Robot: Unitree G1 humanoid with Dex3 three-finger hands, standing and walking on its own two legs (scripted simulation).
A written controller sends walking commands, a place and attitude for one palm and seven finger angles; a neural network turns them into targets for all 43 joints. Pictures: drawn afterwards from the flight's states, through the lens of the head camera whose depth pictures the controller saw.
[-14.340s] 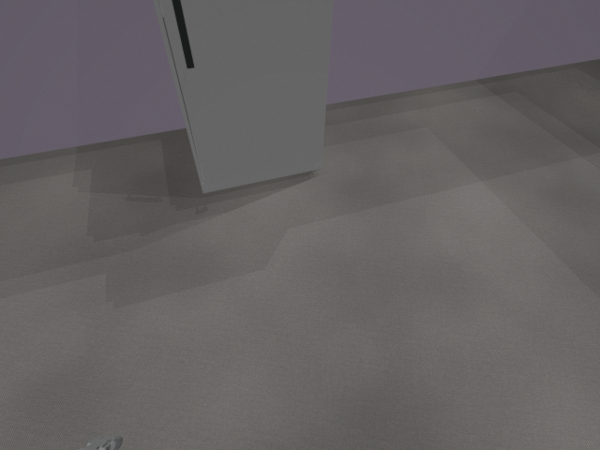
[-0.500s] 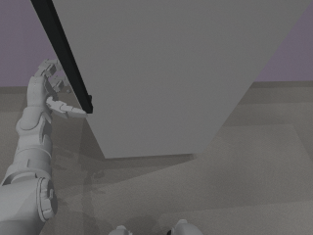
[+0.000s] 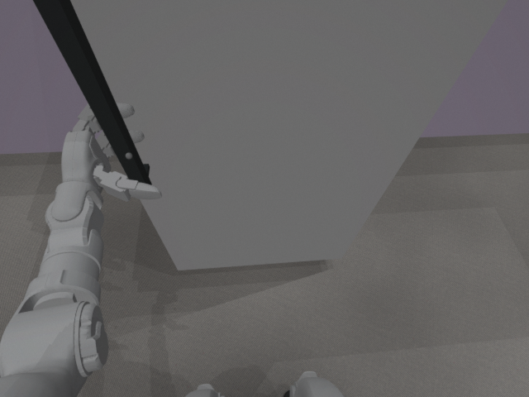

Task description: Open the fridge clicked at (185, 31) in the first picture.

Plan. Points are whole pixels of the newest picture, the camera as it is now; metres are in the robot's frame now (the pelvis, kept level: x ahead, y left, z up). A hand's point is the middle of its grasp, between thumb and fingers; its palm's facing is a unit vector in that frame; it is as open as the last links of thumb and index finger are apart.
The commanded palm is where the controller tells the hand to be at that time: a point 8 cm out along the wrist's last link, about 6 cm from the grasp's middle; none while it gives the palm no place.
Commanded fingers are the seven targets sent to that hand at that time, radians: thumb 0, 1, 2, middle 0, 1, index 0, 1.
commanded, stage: slide the fingers in behind the handle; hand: left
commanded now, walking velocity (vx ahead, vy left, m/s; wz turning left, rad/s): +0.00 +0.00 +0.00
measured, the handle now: (112, 107) +0.51 +0.22 +0.13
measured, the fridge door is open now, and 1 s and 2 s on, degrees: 0 0 0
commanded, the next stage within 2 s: grip the handle and tug to test in 0.76 s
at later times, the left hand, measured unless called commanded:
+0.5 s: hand (130, 157) +0.45 +0.19 +0.08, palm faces +0.05 -1.00 +0.00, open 14.0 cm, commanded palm +0.42 +0.24 +0.08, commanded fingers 0.00 -0.50 0.30 -0.30 -1.20 -0.30 -1.20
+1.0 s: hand (132, 153) +0.46 +0.19 +0.08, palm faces +0.05 -1.00 +0.01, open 13.6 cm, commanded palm +0.44 +0.24 +0.08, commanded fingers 0.00 -0.13 0.46 -0.34 -1.25 -0.34 -1.25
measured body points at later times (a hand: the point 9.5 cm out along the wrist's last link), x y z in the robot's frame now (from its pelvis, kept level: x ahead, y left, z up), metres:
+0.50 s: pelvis +0.00 +0.00 +0.00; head +0.08 +0.01 +0.44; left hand +0.44 +0.24 +0.09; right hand +0.05 -0.26 -0.12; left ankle -0.02 +0.11 -0.69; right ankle +0.02 -0.11 -0.69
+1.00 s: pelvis +0.00 +0.01 +0.00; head +0.09 +0.02 +0.44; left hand +0.46 +0.25 +0.08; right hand +0.04 -0.25 -0.12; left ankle -0.02 +0.11 -0.69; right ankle +0.02 -0.11 -0.69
